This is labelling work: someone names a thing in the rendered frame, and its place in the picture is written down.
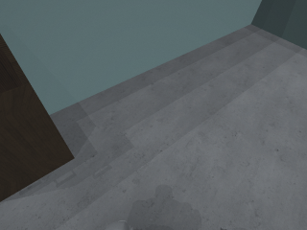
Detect cabinet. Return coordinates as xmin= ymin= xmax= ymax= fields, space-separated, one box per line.
xmin=0 ymin=34 xmax=75 ymax=202

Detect drawer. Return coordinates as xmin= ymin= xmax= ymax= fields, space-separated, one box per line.
xmin=0 ymin=47 xmax=23 ymax=94

